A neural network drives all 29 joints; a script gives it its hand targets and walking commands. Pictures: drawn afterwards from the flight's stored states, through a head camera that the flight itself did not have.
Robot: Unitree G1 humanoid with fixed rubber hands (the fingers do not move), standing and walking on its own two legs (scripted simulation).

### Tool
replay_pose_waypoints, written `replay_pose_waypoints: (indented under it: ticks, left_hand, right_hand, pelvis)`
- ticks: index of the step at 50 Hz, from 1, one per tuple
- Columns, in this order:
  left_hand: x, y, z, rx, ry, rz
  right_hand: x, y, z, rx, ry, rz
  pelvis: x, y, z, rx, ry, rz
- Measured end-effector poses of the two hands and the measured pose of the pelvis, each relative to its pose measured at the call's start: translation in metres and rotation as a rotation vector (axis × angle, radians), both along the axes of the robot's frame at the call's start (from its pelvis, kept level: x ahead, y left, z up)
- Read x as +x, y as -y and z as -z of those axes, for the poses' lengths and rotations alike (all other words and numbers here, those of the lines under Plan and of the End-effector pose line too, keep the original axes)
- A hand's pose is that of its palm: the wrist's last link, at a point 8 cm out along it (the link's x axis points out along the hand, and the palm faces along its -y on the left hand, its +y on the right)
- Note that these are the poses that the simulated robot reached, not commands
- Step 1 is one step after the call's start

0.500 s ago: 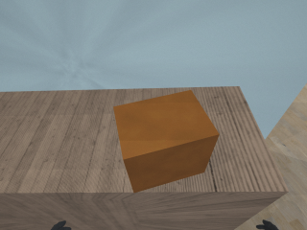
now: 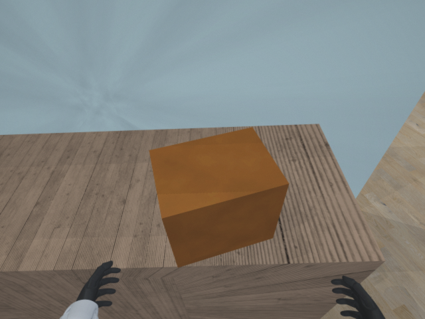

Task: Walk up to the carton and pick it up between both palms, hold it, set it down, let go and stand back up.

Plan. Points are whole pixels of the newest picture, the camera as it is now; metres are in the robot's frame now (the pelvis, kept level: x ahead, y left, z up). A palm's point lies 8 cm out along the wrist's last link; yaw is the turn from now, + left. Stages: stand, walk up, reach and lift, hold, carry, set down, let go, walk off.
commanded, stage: reach and lift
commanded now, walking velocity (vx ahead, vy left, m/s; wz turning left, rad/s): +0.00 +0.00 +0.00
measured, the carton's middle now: (215, 197) +0.37 +0.01 +0.00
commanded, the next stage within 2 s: none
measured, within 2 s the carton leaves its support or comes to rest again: neither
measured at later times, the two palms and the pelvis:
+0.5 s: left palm (78, 308) +0.16 +0.24 +0.00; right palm (378, 310) +0.16 -0.26 -0.02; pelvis -0.04 +0.00 +0.00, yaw +1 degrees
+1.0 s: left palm (105, 267) +0.21 +0.20 +0.03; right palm (388, 276) +0.20 -0.28 +0.02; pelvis +0.01 +0.01 +0.01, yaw -1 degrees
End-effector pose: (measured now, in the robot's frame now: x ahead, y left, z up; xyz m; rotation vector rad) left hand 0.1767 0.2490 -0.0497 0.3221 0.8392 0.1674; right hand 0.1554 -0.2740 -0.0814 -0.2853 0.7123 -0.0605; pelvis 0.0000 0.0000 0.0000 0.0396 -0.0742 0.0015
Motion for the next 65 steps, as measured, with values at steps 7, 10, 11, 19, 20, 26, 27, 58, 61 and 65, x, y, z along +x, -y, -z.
replay_pose_waypoints:
  ticks: [7, 10, 11, 19, 20, 26, 27, 58, 61, 65]
  left_hand:
    - [-0.016, 0.007, -0.013, 0.002, 0.079, -0.028]
    - [-0.023, 0.009, -0.016, 0.005, 0.102, -0.034]
    - [-0.026, 0.01, -0.018, 0.005, 0.114, -0.039]
    - [-0.029, 0.01, -0.036, -0.001, 0.227, -0.048]
    - [-0.028, 0.01, -0.039, -0.005, 0.243, -0.048]
    - [-0.019, 0.01, -0.053, -0.04, 0.334, -0.065]
    - [-0.018, 0.01, -0.054, -0.049, 0.34, -0.066]
    - [0.022, 0.052, -0.081, -0.153, 0.568, -0.193]
    - [0.022, 0.051, -0.085, -0.144, 0.597, -0.208]
    - [0.023, 0.052, -0.088, -0.143, 0.604, -0.206]
  right_hand:
    - [-0.002, 0.007, -0.017, 0.004, 0.069, -0.029]
    - [-0.004, 0.007, -0.022, 0.005, 0.09, -0.041]
    - [-0.004, 0.007, -0.025, 0.007, 0.1, -0.046]
    - [0.001, -0.001, -0.049, 0.049, 0.173, -0.033]
    - [0.001, -0.003, -0.051, 0.058, 0.18, -0.03]
    - [0.004, -0.018, -0.063, 0.11, 0.201, -0.038]
    - [0.005, -0.02, -0.065, 0.118, 0.206, -0.04]
    - [0.071, 0.007, -0.101, 0.22, 0.397, -0.081]
    - [0.078, 0.002, -0.101, 0.224, 0.405, -0.101]
    - [0.082, -0.001, -0.103, 0.231, 0.424, -0.094]
  pelvis:
    - [-0.014, 0.01, -0.003, 0.014, 0.023, 0.001]
    - [-0.021, 0.014, -0.003, 0.017, 0.032, -0.001]
    - [-0.023, 0.014, -0.003, 0.017, 0.035, -0.002]
    - [-0.035, 0.013, -0.002, 0.017, 0.053, -0.006]
    - [-0.035, 0.012, -0.003, 0.017, 0.054, -0.007]
    - [-0.035, 0.001, -0.003, 0.014, 0.054, -0.013]
    - [-0.035, -0.002, -0.003, 0.014, 0.054, -0.013]
    - [0.017, -0.002, -0.008, 0.02, -0.032, 0.009]
    - [0.019, 0.001, -0.008, 0.021, -0.034, 0.005]
    - [0.019, 0.002, -0.008, 0.022, -0.036, 0.003]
